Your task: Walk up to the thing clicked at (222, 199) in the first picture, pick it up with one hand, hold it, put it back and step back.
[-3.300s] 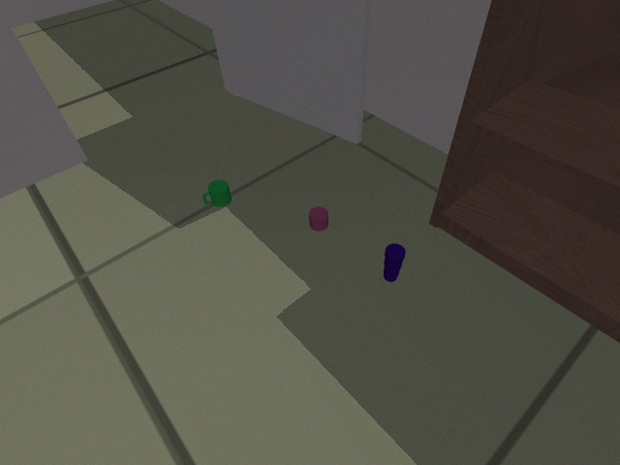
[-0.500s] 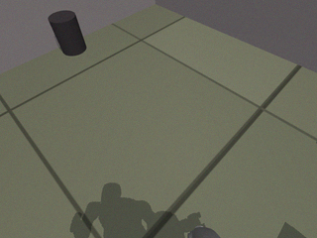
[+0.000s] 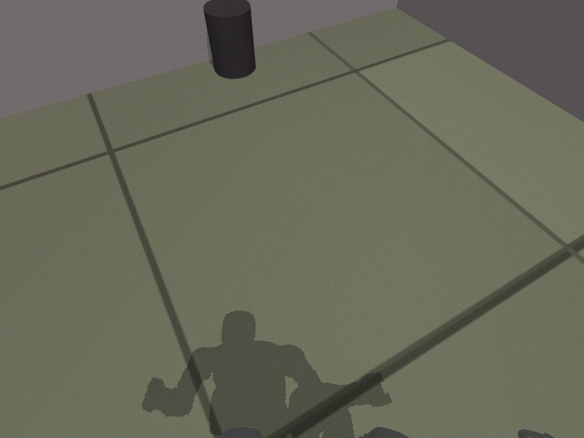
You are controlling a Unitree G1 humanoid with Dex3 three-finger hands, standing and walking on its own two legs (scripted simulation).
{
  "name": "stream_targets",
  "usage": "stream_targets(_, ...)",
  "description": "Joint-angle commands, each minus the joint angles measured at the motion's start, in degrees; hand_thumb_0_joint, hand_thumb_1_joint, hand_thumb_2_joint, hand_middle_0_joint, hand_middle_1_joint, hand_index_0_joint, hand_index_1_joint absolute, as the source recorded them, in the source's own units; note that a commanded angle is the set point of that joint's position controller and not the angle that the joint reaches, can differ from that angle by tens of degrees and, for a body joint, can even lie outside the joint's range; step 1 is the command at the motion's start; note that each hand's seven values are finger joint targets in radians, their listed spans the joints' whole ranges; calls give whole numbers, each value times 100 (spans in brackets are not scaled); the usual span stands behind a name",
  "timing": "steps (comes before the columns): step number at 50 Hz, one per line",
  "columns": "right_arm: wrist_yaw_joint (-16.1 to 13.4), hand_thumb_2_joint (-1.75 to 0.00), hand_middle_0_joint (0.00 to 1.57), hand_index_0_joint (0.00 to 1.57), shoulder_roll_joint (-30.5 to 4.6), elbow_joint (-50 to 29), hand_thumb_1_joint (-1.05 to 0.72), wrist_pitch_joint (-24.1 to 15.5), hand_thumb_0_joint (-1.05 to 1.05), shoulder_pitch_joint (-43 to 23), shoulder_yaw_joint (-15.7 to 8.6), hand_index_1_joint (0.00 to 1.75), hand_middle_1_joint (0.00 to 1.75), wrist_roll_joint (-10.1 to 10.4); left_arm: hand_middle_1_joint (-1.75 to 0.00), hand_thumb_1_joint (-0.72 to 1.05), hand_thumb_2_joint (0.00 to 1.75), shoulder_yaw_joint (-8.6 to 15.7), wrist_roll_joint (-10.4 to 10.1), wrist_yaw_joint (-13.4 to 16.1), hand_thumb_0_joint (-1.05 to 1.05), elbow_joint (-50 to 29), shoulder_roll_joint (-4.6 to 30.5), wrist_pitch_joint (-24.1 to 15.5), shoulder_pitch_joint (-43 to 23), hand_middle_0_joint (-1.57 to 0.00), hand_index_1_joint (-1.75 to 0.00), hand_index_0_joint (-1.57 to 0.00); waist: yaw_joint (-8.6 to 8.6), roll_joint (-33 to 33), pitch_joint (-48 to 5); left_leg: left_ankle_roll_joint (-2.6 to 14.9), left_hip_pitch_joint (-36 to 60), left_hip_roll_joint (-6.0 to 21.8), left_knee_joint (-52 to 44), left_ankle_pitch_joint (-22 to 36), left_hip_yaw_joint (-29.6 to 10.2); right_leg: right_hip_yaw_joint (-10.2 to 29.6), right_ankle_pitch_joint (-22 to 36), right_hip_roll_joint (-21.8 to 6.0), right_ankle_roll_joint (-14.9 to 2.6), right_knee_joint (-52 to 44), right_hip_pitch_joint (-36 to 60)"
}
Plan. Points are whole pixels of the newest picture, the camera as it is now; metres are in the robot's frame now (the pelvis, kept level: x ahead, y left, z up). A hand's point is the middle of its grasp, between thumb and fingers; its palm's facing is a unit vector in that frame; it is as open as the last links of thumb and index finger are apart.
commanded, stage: walk up
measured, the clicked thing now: out of the picture +0.32 -1.37 -0.70
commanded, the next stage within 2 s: stand in 1.00 s
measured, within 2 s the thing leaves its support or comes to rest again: neither
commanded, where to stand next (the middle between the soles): +0.06 +0.01 m, yaw +5 degrees
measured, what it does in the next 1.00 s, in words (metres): steps on the spot: right foot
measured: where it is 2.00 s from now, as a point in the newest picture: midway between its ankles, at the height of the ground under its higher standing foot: outside the picture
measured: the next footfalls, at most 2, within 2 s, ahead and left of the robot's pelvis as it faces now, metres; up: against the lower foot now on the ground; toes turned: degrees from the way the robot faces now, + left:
right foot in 0.22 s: +0.05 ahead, -0.15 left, +0.00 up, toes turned +2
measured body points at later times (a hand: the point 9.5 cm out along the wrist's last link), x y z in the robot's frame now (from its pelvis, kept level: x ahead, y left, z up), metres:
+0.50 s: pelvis -0.01 +0.00 +0.01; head +0.01 -0.01 +0.46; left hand +0.01 +0.33 -0.10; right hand +0.14 -0.29 -0.11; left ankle +0.02 +0.12 -0.71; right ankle +0.01 -0.15 -0.71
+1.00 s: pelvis +0.01 -0.01 +0.03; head +0.02 +0.00 +0.48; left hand +0.05 +0.30 -0.10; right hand +0.15 -0.30 -0.09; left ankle +0.02 +0.12 -0.71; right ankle +0.01 -0.15 -0.71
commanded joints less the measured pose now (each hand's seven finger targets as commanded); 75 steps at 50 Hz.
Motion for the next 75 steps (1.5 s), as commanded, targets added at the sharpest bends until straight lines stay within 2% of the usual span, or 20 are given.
stream_targets(1, -195, -90, 20, 20, -1961, -446, -90, -186, 0, 66, -502, 30, 30, 9, -30, 90, 90, 245, -68, 196, 0, -389, 1090, -41, -115, -20, -30, -20, -351, 1446, -607, 1638, 296, 2111, -1945, 852, -3547, 934, -1121, 390, -74, 1158, -799)
stream_targets(4, -251, -90, 20, 20, -1375, -459, -90, -219, 0, -216, -267, 30, 30, 56, -30, 90, 90, 248, -122, 158, 0, -85, 897, -91, 241, -20, -30, -20, -99, 1346, -725, 1097, 496, 1297, -1235, 2449, -1857, 937, -379, 393, -120, 687, -613)
stream_targets(9, -179, -90, 20, 20, -1388, -398, -90, -128, 0, -209, -270, 30, 30, 31, -30, 90, 90, 198, -64, 198, 0, 151, 728, -208, 264, -20, -30, -20, -248, 1627, -1034, 1106, 425, 1137, -897, 2461, -1770, 551, -265, 723, -83, -665, 237)
stream_targets(11, -159, -90, 20, 20, -1343, -381, -90, -51, 0, -403, -251, 30, 30, 82, -30, 90, 90, 166, -47, 228, 0, 329, 639, -301, 438, -20, -30, -20, -74, 1312, -1102, 939, 137, 921, -434, 2213, -1459, 372, 789, 911, -120, -1943, 927)
stream_targets(12, -151, -90, 20, 20, -1157, -416, -90, -19, 0, -554, -194, 30, 30, 142, -30, 90, 90, 198, 11, 259, 0, 394, 799, -369, 547, -20, -30, -20, 41, 983, -1160, 701, -166, 787, -101, 1947, -1360, 715, 1363, 693, -222, -2146, 1295)
stream_targets(13, -142, -90, 20, 20, -920, -507, -90, -18, 0, -645, -127, 30, 30, 201, -30, 90, 90, 255, 96, 291, 0, 352, 1131, -427, 495, -20, -30, -20, 57, 133, -1137, 384, -638, 396, 517, 1469, -1059, 1774, 1637, -82, -517, -2481, 1445)
stream_targets(14, -169, -90, 20, 20, -961, -472, -90, 14, 0, -701, -171, 30, 30, 173, -30, 90, 90, 361, 106, 286, 0, 297, 1629, -402, 179, -20, -30, -20, 25, -672, -832, 176, -940, -110, 961, -283, -606, 2854, 1285, -1029, -1207, -2800, 933)
stream_targets(15, -188, -90, 20, 20, -1117, -297, -90, 27, 0, -515, -244, 30, 30, 116, -30, 90, 90, 382, 129, 253, 0, 155, 1744, -401, -361, -20, -30, -20, -175, -944, -528, 87, -662, 123, 1390, -1381, -626, 3296, 1344, -1611, -1658, -2856, 289)
stream_targets(17, -93, -90, 20, 20, -1188, 3, -90, -44, 0, -169, -263, 30, 30, 129, -30, 90, 90, 250, 80, 205, 0, 83, 1245, -383, -825, -20, -30, -20, -532, -447, -385, 170, 47, 210, 93, -1018, -536, 1899, 1444, -859, -1161, -2379, 5)
stream_targets(19, -66, -90, 20, 20, -1129, 134, -90, -123, 0, -257, -298, 30, 30, 94, -30, 90, 90, 87, 26, 207, 0, 186, 854, -393, -738, -20, -30, -20, -445, 41, -521, 370, 569, 496, -764, 1072, -1186, 998, 1448, 86, -424, -1658, -158)
stream_targets(21, -76, -90, 20, 20, -1278, 36, -90, -162, 0, -483, -286, 30, 30, 48, -30, 90, 90, 33, -29, 171, 0, 294, 684, -373, -384, -20, -30, -20, -259, 358, -1012, 786, 959, 1059, -1184, 1013, -2091, 664, 982, 564, -128, -1020, -192)
stream_targets(23, -78, -90, 20, 20, -1489, 96, -90, -173, 0, -729, -254, 30, 30, 68, -30, 90, 90, 27, -49, 148, 0, 487, 709, -302, -239, -20, -30, -20, -167, 572, -863, 967, -98, 1299, -1600, -421, -2470, 722, -240, 730, -154, -1301, 504)
stream_targets(25, -59, -90, 20, 20, -1225, 193, -90, -105, 0, -1002, -159, 30, 30, 101, -30, 90, 90, 29, 1, 133, 0, 602, 731, -352, -392, -20, -30, -20, -101, 358, -564, 478, -653, 804, -1558, -758, -1764, 965, 66, 477, -267, -2027, 942)
stream_targets(28, -32, -90, 20, 20, -1123, 423, -90, -98, 0, -911, -96, 30, 30, 93, -30, 90, 90, 31, 23, 144, 0, 648, 1017, -409, -619, -20, -30, -20, -286, 235, -531, 221, -34, 408, -1095, -235, -1192, 1470, 257, -7, -489, -2564, 443)
stream_targets(32, -16, -90, 20, 20, -1122, 659, -90, -168, 0, -934, -19, 30, 30, 93, -30, 90, 90, -34, -45, 139, 0, 816, 795, -389, -720, -20, -30, -20, -168, 542, -901, 366, 257, 753, -1494, 751, -1568, 789, 905, 417, -225, -2201, 943)
stream_targets(41, -50, -90, 20, 20, -1055, 977, -90, -135, 0, -1137, 49, 30, 30, 113, -30, 90, 90, -75, -56, 140, 0, 1159, 813, -340, -973, -20, -30, -20, -193, 630, -865, 236, 258, 720, -1804, 1052, -1396, 762, 1203, 345, -164, -2636, 1388)
stream_targets(52, -84, -90, 20, 20, -978, 1265, -90, -170, 0, -1246, 70, 30, 30, 133, -30, 90, 90, -100, -66, 165, 0, 1534, 683, -299, -1072, -20, -30, -20, -200, 421, -1174, 79, 1248, 887, -1684, 3060, -1156, 764, 2448, 296, -62, -2853, 1578)
stream_targets(63, -76, -90, 20, 20, -959, 1378, -90, -87, 0, -1377, 74, 30, 30, 115, -30, 90, 90, -87, -13, 129, 0, 1707, 671, -239, -1273, -20, -30, -20, -276, 383, -759, -31, 942, 831, -2265, 1358, -1063, 893, 1364, 345, -62, -3333, 1473)
stream_targets(68, -69, -90, 20, 20, -937, 1417, -90, -121, 0, -1400, 69, 30, 30, 97, -30, 90, 90, -72, -21, 132, 0, 1684, 682, -269, -1311, -20, -30, -20, -242, 380, -972, -50, 1171, 888, -2219, 1929, -1012, 944, 1763, 295, -79, -3320, 1575)
stream_targets(75, -72, -90, 20, 20, -913, 1485, -90, -109, 0, -1366, 90, 30, 30, 92, -30, 90, 90, -61, -24, 116, 0, 1744, 650, -224, -1237, -20, -30, -20, -220, 405, -766, -60, 931, 865, -2406, 1341, -1012, 942, 1317, 360, -78, -3357, 1507)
